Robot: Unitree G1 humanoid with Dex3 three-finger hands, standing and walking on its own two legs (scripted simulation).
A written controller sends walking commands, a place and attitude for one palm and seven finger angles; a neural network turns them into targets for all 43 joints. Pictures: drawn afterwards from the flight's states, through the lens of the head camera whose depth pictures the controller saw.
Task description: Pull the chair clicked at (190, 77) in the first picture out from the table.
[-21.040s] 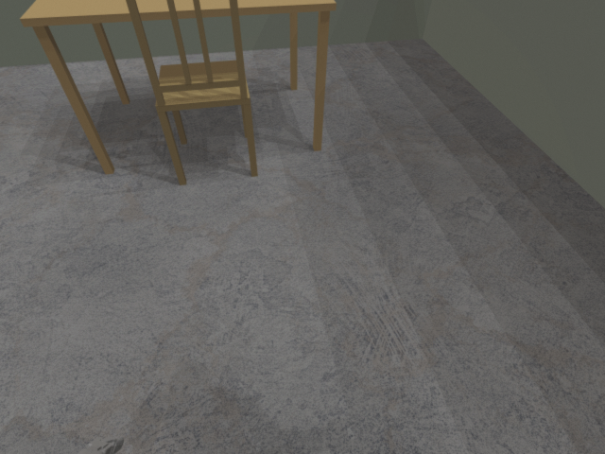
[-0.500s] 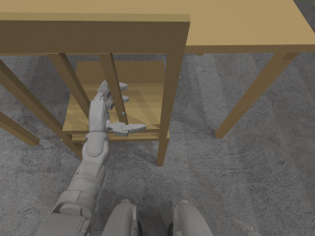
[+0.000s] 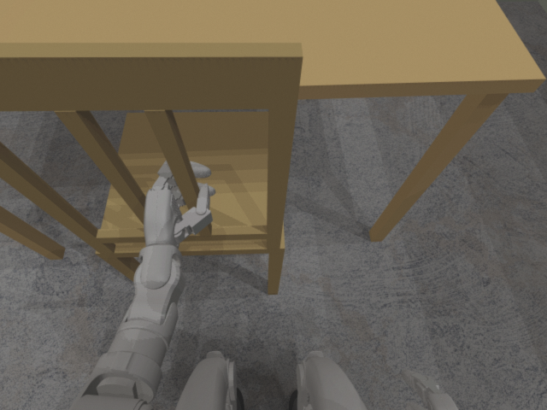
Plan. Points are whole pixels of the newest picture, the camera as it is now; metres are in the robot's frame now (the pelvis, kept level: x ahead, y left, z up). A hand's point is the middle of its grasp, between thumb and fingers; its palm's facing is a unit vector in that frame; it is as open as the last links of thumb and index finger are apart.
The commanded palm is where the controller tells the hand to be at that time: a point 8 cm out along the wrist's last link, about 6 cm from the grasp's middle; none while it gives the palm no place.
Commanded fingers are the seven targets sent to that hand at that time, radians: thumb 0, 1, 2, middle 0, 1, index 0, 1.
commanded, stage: hook a spindle and tug to test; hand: left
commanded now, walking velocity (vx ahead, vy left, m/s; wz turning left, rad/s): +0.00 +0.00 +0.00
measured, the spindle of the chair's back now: (127, 187) +0.43 +0.20 +0.03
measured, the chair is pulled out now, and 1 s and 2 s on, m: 0.00 0.06 0.18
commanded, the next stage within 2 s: step backward, pulling the chair out in 0.44 s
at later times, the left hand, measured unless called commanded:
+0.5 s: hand (198, 230) +0.37 +0.10 +0.01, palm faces +0.00 -1.00 -0.01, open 5.3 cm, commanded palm +0.34 +0.15 +0.02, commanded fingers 0.00 0.90 0.90 -0.50 -1.45 -0.50 -1.45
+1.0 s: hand (189, 238) +0.35 +0.11 +0.03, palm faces -0.15 -0.98 -0.12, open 5.3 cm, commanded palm +0.33 +0.15 +0.03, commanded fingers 0.00 0.90 0.90 -0.50 -1.45 -0.50 -1.45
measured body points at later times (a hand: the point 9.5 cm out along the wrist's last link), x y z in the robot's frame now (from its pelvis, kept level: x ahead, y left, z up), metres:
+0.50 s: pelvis +0.00 +0.00 +0.00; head +0.12 +0.00 +0.43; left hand +0.36 +0.15 +0.01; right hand +0.15 -0.24 -0.12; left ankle +0.02 +0.10 -0.63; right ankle +0.00 -0.09 -0.63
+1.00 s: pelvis +0.01 +0.02 +0.10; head +0.09 +0.03 +0.54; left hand +0.35 +0.16 +0.04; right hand +0.08 -0.25 -0.02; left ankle +0.02 +0.10 -0.63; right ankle +0.00 -0.09 -0.63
